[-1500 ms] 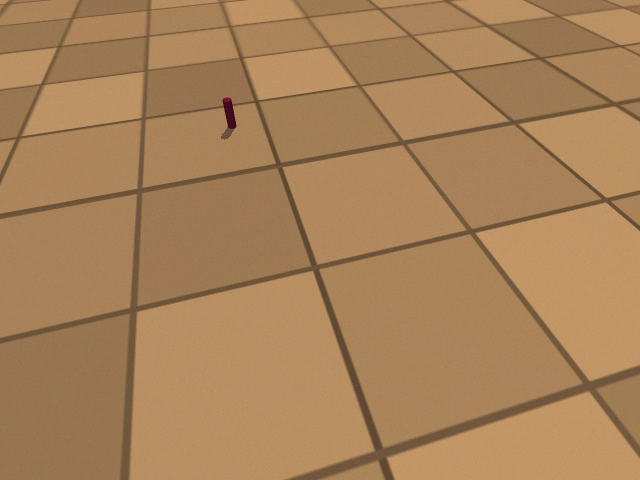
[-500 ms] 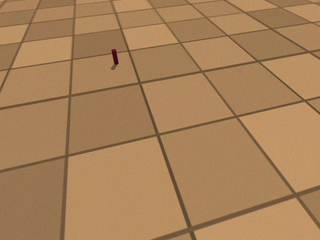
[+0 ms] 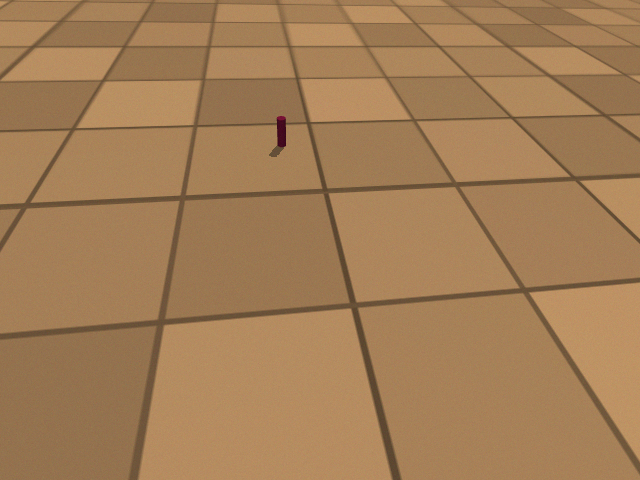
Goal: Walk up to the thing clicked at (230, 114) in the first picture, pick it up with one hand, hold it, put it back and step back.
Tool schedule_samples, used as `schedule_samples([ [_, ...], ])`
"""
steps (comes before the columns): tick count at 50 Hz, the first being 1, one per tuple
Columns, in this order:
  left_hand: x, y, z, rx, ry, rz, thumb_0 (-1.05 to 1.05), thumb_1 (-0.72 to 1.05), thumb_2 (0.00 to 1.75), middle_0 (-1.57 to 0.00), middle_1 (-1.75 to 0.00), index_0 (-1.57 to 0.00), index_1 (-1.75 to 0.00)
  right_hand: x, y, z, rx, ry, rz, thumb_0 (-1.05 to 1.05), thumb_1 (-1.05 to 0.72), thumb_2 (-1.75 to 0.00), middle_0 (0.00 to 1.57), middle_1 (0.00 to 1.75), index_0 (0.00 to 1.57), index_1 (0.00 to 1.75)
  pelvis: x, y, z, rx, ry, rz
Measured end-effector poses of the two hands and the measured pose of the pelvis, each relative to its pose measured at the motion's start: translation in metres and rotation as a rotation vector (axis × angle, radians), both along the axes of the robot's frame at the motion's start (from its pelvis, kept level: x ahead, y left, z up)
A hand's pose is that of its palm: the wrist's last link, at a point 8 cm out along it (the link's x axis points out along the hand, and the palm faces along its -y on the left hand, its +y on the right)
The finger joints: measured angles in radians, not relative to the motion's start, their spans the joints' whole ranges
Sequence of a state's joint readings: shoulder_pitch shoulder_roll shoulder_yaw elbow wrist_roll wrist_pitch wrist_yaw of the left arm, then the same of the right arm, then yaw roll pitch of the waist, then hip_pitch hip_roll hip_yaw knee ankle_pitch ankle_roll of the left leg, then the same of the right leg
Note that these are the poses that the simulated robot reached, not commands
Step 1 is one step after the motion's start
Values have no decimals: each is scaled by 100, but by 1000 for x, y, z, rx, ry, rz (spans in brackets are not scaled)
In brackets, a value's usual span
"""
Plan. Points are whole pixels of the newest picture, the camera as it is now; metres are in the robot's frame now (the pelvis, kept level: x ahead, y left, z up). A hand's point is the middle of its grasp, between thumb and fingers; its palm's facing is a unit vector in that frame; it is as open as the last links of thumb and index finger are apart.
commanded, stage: walk up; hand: left
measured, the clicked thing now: (281, 131) +2.07 +0.27 -0.67
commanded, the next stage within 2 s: none
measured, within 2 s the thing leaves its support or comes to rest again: neither
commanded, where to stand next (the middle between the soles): +1.76 +0.04 m, yaw +3 degrees
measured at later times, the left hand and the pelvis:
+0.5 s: hand (185, 319) +0.41 +0.26 -0.11, palm faces +0.02 -0.92 -0.39, open 7.4 cm; pelvis +0.28 -0.02 +0.00, yaw +3 degrees
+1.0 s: hand (187, 255) +0.60 +0.32 -0.15, palm faces +0.02 -0.95 -0.32, open 7.4 cm; pelvis +0.58 +0.04 +0.01, yaw +3 degrees
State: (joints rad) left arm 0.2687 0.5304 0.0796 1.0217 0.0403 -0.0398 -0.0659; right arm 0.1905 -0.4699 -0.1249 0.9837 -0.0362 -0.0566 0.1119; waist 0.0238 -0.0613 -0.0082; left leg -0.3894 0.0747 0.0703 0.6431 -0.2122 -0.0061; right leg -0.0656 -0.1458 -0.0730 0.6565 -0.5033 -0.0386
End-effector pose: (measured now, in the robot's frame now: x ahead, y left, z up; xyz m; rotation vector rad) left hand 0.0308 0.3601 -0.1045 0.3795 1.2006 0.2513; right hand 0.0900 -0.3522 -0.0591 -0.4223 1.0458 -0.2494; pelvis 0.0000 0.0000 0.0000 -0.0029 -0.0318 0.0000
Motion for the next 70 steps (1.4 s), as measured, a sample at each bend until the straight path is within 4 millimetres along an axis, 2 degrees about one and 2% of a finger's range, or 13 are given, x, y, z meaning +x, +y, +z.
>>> schedule_samples([
  [3,39,4,-2,-17,6,-28,1,90,90,-20,-30,-20,-30,11,17,0,10,-21,-31,0,-90,-89,20,30,20,30,22,11,3,7,-3,0],
  [11,160,-14,21,-107,-101,-109,1,90,90,-20,-30,-20,-30,28,47,-3,72,102,-73,0,-90,-89,20,30,21,30,96,21,24,21,-7,-2],
  [15,217,-22,31,-103,-113,-118,1,90,90,-20,-30,-20,-30,55,47,-14,100,148,-89,0,-90,-89,21,30,21,30,143,17,24,25,-3,10],
  [19,283,-32,35,-76,-142,-116,1,90,90,-20,-30,-21,-30,99,36,-31,115,189,-89,0,-90,-89,21,30,21,30,198,5,16,26,9,24],
  [24,360,-49,30,-28,-232,-84,1,90,90,-20,-30,-21,-30,181,12,-59,105,215,-57,1,-90,-89,21,30,21,30,269,-18,-5,-5,5,48],
  [27,375,-61,35,-40,-248,-46,1,90,90,-20,-30,-20,-30,248,10,-55,106,174,-3,1,-90,-89,20,30,20,30,301,-20,3,-8,-9,63],
  [31,377,-63,37,-52,-175,5,1,90,90,-20,-30,-21,-30,347,17,-34,116,60,81,1,-90,-89,20,30,20,30,345,-19,16,-24,-12,71],
  [38,397,-38,18,-69,-41,77,1,90,90,-20,-30,-21,-30,490,39,-3,85,-25,187,0,-90,-89,20,30,20,30,430,-5,18,-44,6,79],
  [44,457,-1,-17,-72,34,107,1,90,90,-20,-30,-21,-30,587,65,-2,10,-85,208,0,-90,-89,20,30,20,30,513,27,-5,-23,8,80],
  [52,593,3,0,-111,-20,7,1,91,90,-20,-30,-20,-30,616,81,8,45,-31,99,0,-90,-89,20,30,21,30,597,38,18,11,4,51],
  [61,750,-9,25,-88,-76,-78,1,90,90,-20,-30,-20,-30,645,60,-15,82,120,-8,0,-90,-89,21,30,21,30,700,28,21,34,8,43],
  [66,846,-29,27,-40,-165,-98,1,90,90,-20,-30,-20,-30,690,33,-47,88,179,-38,0,-90,-89,21,30,21,30,770,6,1,32,11,55],
  [70,892,-47,35,-30,-238,-84,1,90,90,-20,-30,-20,-30,748,27,-55,103,182,-19,1,-90,-89,20,30,20,30,808,-5,2,19,-8,58],
])
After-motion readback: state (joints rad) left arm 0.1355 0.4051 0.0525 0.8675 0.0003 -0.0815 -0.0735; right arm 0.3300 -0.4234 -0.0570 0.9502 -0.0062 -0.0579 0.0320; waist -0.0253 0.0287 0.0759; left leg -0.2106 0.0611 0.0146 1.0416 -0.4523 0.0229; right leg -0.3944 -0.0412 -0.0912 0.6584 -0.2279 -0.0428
